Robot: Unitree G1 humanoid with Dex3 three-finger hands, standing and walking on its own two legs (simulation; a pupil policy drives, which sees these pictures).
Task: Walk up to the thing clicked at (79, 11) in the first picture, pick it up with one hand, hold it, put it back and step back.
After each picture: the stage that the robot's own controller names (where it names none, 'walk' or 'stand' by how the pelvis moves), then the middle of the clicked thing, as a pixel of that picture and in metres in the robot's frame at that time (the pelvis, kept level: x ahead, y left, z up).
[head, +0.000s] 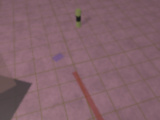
stand; (78, 18) +1.82 +0.10 -0.65
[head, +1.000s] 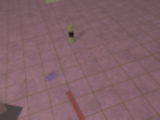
walk; (71, 33) +1.67 +0.29 -0.63
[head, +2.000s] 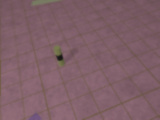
walk; (59, 56) +1.10 +0.38 -0.65
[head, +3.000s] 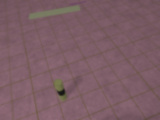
walk; (60, 90) +0.72 +0.29 -0.65
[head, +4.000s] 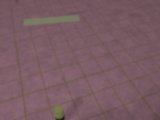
walk; (59, 116) +0.50 +0.20 -0.64
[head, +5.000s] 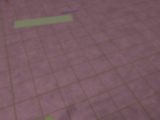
stand; out of the picture +0.41 +0.24 -0.65
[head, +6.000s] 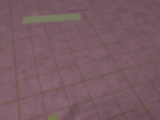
stand; out of the picture +0.40 +0.22 -0.64
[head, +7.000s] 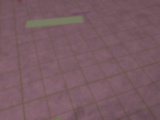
stand; out of the picture +0.40 +0.20 -0.66
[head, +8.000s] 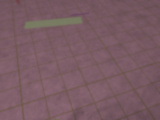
stand; out of the picture +0.40 +0.20 -0.66
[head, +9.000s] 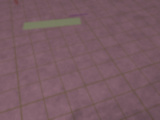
stand; out of the picture +0.39 +0.21 -0.66
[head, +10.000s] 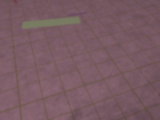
stand; out of the picture +0.38 +0.21 -0.66
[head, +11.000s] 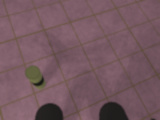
go down; (36, 78) +0.44 +0.23 -0.42
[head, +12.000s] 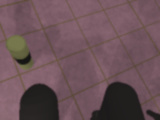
go down; (22, 55) +0.47 +0.26 -0.26
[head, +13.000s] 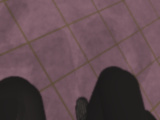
close in; out of the picture +0.45 +0.29 -0.18
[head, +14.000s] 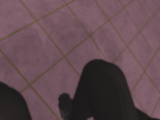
close; out of the picture +0.44 +0.32 -0.16
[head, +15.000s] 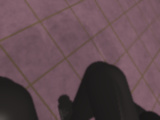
lift; out of the picture +0.42 +0.31 -0.16
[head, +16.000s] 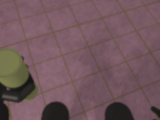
lift; (19, 80) +0.33 +0.22 +0.00
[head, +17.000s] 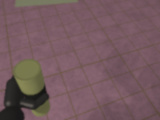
hold; (35, 92) +0.31 +0.18 +0.00
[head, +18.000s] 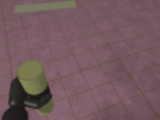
hold; (39, 91) +0.32 +0.17 +0.00
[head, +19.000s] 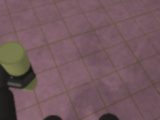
crouch; (21, 71) +0.39 +0.21 -0.04
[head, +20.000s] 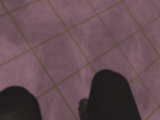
lower; out of the picture +0.50 +0.30 -0.08
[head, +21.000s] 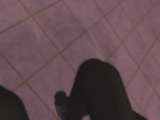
lower; out of the picture +0.45 +0.33 -0.17
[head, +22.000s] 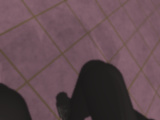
lower; out of the picture +0.44 +0.33 -0.16
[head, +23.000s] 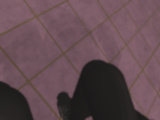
lower; out of the picture +0.44 +0.33 -0.16
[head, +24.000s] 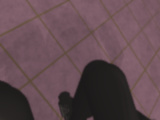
lower; out of the picture +0.44 +0.32 -0.16
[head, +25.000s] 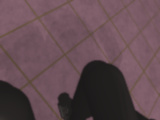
open; out of the picture +0.44 +0.30 -0.16
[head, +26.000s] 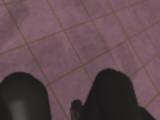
stand; out of the picture +0.45 +0.29 -0.19
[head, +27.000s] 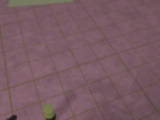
stand; (50, 115) +0.41 +0.20 -0.55
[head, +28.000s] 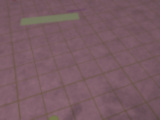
stand; out of the picture +0.41 +0.20 -0.60
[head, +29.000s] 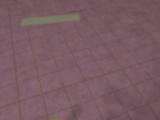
stand; out of the picture +0.40 +0.20 -0.60
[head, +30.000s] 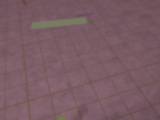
stand; out of the picture +0.43 +0.19 -0.65
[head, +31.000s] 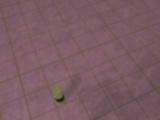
walk; (59, 96) +0.50 +0.19 -0.62
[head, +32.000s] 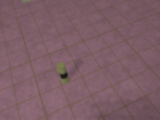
walk; (63, 73) +0.77 +0.25 -0.64
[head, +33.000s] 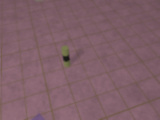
stand; (66, 56) +1.07 +0.21 -0.64
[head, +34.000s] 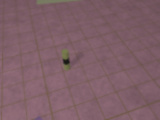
stand; (66, 60) +1.07 +0.21 -0.66
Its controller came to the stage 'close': yes
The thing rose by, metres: 0.66
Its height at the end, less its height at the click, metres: +0.00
